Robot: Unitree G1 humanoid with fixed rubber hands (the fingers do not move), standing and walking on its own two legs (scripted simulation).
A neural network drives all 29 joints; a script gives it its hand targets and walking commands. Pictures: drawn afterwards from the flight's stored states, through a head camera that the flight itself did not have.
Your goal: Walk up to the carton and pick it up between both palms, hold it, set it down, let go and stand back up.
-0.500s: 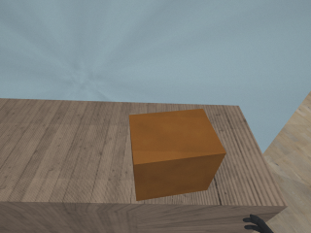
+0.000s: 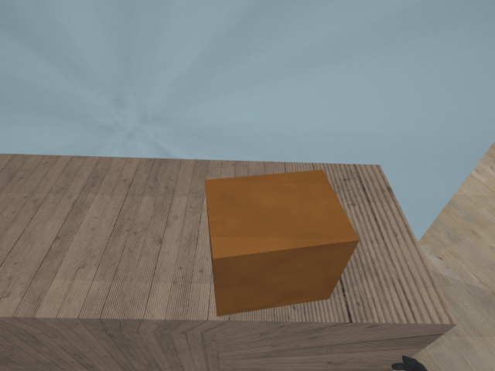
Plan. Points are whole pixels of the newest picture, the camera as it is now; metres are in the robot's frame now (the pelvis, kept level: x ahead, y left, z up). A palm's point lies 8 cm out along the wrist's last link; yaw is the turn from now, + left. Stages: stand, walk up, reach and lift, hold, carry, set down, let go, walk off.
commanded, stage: stand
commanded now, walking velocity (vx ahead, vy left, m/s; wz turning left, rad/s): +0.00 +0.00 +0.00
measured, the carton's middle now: (270, 242) +0.37 -0.02 -0.01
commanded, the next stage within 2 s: none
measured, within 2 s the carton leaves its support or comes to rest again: neither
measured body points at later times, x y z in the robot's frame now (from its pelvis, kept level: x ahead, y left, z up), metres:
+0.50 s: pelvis +0.00 +0.00 +0.00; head -0.01 +0.01 +0.45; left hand +0.05 +0.31 -0.13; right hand +0.11 -0.28 -0.09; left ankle +0.01 +0.12 -0.74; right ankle +0.01 -0.11 -0.74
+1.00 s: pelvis +0.00 -0.01 +0.00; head -0.01 +0.00 +0.45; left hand +0.07 +0.31 -0.13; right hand +0.12 -0.29 -0.10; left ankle +0.01 +0.12 -0.74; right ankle +0.01 -0.11 -0.74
